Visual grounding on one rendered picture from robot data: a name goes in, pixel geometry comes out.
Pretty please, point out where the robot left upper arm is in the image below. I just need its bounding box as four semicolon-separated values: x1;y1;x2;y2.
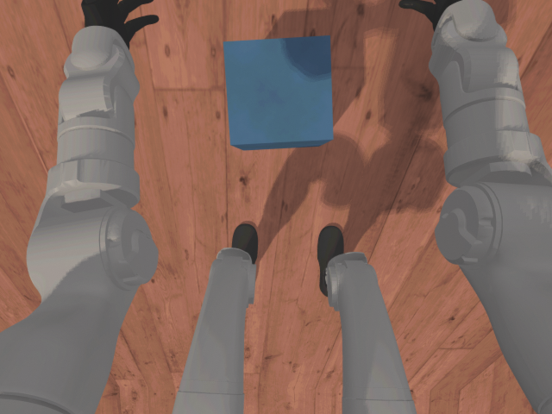
0;205;159;414

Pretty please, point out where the robot right hand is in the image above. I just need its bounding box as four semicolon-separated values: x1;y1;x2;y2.
398;0;461;32

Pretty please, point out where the robot left hand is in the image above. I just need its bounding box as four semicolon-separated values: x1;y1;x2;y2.
81;0;159;49

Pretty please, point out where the robot shin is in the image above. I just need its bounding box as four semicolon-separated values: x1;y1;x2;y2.
325;252;378;290
209;248;252;277

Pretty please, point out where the right robot forearm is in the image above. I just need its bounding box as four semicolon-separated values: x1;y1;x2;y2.
429;0;552;188

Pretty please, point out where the robot right upper arm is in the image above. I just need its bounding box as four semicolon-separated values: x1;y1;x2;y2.
435;181;552;414

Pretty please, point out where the left robot shin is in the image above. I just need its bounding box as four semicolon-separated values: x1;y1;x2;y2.
209;248;252;277

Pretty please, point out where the left robot forearm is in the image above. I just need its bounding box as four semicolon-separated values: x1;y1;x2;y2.
27;26;140;288

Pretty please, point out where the right robot shin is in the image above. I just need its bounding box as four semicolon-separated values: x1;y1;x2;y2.
325;252;378;290

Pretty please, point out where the carton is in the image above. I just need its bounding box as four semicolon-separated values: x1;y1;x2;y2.
223;35;334;151

